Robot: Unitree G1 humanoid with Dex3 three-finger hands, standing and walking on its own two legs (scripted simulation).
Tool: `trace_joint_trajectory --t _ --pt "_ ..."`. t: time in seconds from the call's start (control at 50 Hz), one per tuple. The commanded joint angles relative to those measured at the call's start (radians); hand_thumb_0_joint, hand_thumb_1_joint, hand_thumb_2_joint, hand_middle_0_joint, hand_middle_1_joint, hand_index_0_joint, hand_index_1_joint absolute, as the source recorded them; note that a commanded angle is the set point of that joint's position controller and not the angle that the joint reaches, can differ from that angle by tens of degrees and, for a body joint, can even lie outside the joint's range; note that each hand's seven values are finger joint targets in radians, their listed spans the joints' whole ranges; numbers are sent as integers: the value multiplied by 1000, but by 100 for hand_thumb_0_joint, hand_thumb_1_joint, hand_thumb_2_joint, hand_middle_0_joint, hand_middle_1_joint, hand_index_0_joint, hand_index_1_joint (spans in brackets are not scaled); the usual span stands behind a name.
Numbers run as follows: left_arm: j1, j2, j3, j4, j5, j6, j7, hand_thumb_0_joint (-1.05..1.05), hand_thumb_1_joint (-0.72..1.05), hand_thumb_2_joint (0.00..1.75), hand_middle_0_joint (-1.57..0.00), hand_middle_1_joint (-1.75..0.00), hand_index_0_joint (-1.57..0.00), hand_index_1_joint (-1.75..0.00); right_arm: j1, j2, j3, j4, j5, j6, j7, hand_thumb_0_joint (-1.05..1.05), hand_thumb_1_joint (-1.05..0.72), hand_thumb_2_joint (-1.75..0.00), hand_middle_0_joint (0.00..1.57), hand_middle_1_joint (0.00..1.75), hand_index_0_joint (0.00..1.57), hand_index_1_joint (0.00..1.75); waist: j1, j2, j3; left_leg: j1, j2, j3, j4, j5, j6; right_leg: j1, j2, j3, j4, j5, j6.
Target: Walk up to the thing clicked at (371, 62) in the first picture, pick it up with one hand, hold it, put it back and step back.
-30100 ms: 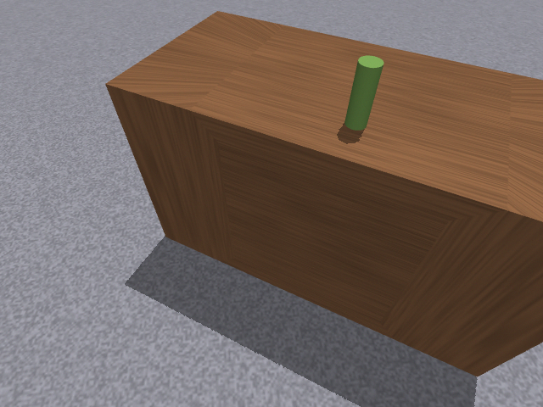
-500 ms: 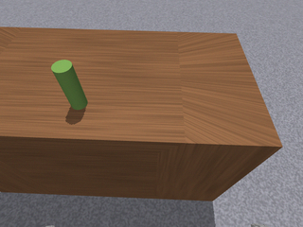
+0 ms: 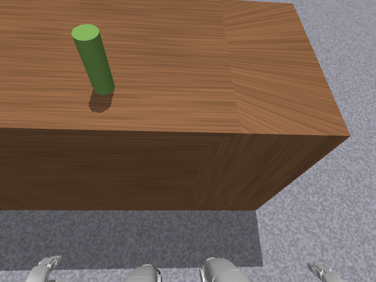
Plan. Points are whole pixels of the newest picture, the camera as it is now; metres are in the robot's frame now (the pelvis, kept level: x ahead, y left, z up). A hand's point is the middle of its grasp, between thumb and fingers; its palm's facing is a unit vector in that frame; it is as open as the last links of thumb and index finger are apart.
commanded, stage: step back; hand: left
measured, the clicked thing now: (96, 63) +0.57 +0.21 +0.06
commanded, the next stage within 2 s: none
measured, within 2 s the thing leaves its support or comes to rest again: neither
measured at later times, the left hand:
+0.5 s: hand out of the picture +0.00 +0.28 -0.16, palm faces +0.04 -0.93 -0.38, open 7.4 cm
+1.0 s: hand out of the picture -0.20 +0.24 -0.15, palm faces -0.03 -0.92 -0.40, open 7.4 cm
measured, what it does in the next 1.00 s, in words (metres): walks backwards: right foot, then left foot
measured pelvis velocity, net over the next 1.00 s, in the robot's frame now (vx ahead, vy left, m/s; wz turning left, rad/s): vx -0.27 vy -0.03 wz -0.03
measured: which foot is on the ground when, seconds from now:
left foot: down 0.00-0.12, up 0.14-0.42, down 0.44-0.90, up 0.92-1.00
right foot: up 0.00-0.08, down 0.10-0.46, up 0.48-0.86, down 0.88-1.00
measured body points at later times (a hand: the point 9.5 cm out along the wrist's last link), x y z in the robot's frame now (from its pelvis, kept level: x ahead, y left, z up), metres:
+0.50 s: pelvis -0.12 +0.01 -0.01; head -0.05 +0.03 +0.43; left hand +0.00 +0.33 -0.13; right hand -0.01 -0.31 -0.12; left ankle -0.13 +0.12 -0.73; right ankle -0.06 -0.13 -0.72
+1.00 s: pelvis -0.27 -0.03 -0.01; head -0.23 -0.04 +0.44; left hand -0.20 +0.29 -0.12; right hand -0.16 -0.35 -0.12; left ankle -0.21 +0.11 -0.67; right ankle -0.27 -0.15 -0.73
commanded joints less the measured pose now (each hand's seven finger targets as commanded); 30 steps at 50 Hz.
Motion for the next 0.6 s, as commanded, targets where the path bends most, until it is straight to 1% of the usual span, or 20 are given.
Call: trace_joint_trajectory --t 0.0,0.04,0.06,0.08,0.1,0.12,0.14,0.18,0.2,0.28,0.32,0.36,0.4,0.42,0.44,0.46,0.48,0.52,0.54,0.58 --pt "50 152 57 -79 4 -37 5 0 90 90 -20 -30 -20 -30 31 -307 -74 -74 5 -12 -18 0 -90 -90 20 30 20 30 -13 202 -299 250 222 -238 -63 515 189 36 -47 -77 -273 65 -22" --pt "136 143 60 -43 10 -42 2 0 90 90 -20 -30 -20 -30 -19 -313 -71 -88 12 -5 -10 0 -90 -90 20 30 20 30 34 200 -303 136 205 -215 -32 408 157 174 -48 -119 -457 222 -44" --pt "168 147 65 -26 16 -46 2 0 90 90 -20 -30 -20 -30 -29 -297 -65 -85 18 -1 -7 0 -90 -90 20 30 20 30 49 193 -300 46 191 -210 -18 321 115 245 -68 -102 -528 323 -59" --pt "168 204 76 -40 27 -54 4 0 90 90 -20 -30 -20 -30 -27 -269 -54 -93 27 -2 -6 0 -90 -90 20 30 20 30 46 59 -296 -66 119 -176 53 185 64 289 -165 54 -562 369 -99" --pt "128 287 95 -61 19 -55 -1 0 90 90 -20 -30 -20 -30 -43 -219 -43 -107 36 -2 -5 0 -90 -90 20 30 20 30 48 -143 -237 -187 -74 -88 231 -108 -6 232 -344 294 -636 422 -224" --pt "74 331 99 -92 21 -58 -3 0 90 90 -20 -30 -20 -30 -62 -238 -55 -95 27 7 -17 0 -90 -90 20 30 20 30 74 -211 -193 -144 -112 -114 502 -383 -26 55 -497 436 -675 526 -356" --pt "27 288 93 -117 18 -61 1 0 90 90 -20 -30 -20 -30 -26 -255 -60 -78 25 10 -18 0 -90 -90 20 30 20 30 47 -146 -166 -138 -100 -186 618 -357 -26 21 -479 395 -663 574 -348" --pt "-66 224 74 -137 10 -58 9 0 90 90 -20 -30 -20 -30 54 -251 -57 -48 37 5 -19 0 -90 -90 20 30 20 30 -17 -88 -162 -152 -123 -187 623 -262 -24 71 -333 148 -593 681 -258" --pt "-54 217 74 -143 15 -56 11 0 90 90 -20 -30 -20 -30 52 -248 -52 -47 32 -1 -20 0 -90 -90 20 30 20 30 -2 -112 -164 -145 -125 -166 614 -253 -32 78 -306 112 -576 691 -239" --pt "50 195 69 -151 23 -54 21 0 90 90 -20 -30 -20 -30 31 -238 -44 -67 23 -7 -20 0 -90 -90 20 30 20 30 63 -121 -232 -198 -90 -115 431 -294 -54 301 -327 107 -503 817 -263" --pt "70 212 69 -157 23 -49 26 0 90 90 -20 -30 -20 -30 29 -233 -47 -77 17 -11 -17 0 -90 -90 20 30 20 30 74 -152 -256 -157 -54 -90 272 -295 -46 340 -346 122 -470 857 -261" --pt "44 217 66 -169 13 -40 22 0 90 90 -20 -30 -20 -30 84 -224 -52 -57 11 -18 -12 0 -90 -90 20 30 20 30 46 -156 -285 -66 -38 -44 60 -210 -27 329 -319 90 -407 847 -229" --pt "21 215 56 -185 -1 -28 13 0 90 90 -20 -30 -20 -30 145 -228 -66 -37 -1 -29 -9 0 -90 -90 20 30 20 30 -1 -109 -294 95 -34 -13 -193 92 -14 207 -272 52 -317 719 -160" --pt "50 164 45 -194 -6 -22 9 0 90 90 -20 -30 -20 -30 122 -286 -81 -49 -18 -37 -11 0 -90 -90 20 30 20 30 19 39 -299 180 117 -235 -221 253 26 50 -179 23 -211 496 -98" --pt "29 143 43 -207 -10 -23 15 0 90 90 -20 -30 -20 -30 58 -413 -101 -72 -12 -34 1 0 -90 -90 20 30 20 30 17 295 -266 162 348 -510 -257 422 168 -123 19 -81 -60 -37 -49" --pt "-32 191 69 -189 9 -19 31 0 90 90 -20 -30 -20 -30 77 -433 -109 -72 -10 -34 2 0 -90 -90 20 30 20 30 -46 234 -260 49 402 -579 -244 461 260 -66 28 67 134 -171 -42" --pt "-31 194 71 -172 7 -13 33 0 90 90 -20 -30 -20 -30 47 -375 -97 -65 -8 -35 -3 0 -90 -90 20 30 20 30 -16 130 -231 40 348 -456 -217 470 218 -87 27 120 220 -115 -53" --pt "79 171 65 -131 -11 -13 27 0 90 90 -20 -30 -20 -30 -66 -298 -71 -85 -9 -34 -13 0 -90 -90 20 30 20 30 61 136 -209 108 245 -274 -185 471 167 -155 31 107 299 6 -51" --pt "117 185 71 -120 -8 -15 24 0 90 90 -20 -30 -20 -30 -61 -290 -72 -91 -4 -35 -17 0 -90 -90 20 30 20 30 65 171 -214 127 253 -256 -168 476 180 -157 28 86 315 29 -37" --pt "111 178 76 -116 2 -19 17 0 90 90 -20 -30 -20 -30 -14 -257 -68 -88 -5 -35 -16 0 -90 -90 20 30 20 30 35 153 -232 200 220 -233 -147 532 181 -162 28 70 298 41 -5"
